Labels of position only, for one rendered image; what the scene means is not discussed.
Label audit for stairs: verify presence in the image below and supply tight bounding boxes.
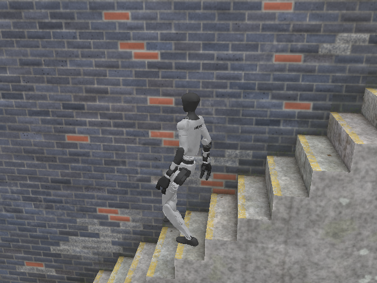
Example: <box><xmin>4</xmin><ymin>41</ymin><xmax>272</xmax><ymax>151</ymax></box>
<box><xmin>93</xmin><ymin>88</ymin><xmax>377</xmax><ymax>283</ymax></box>

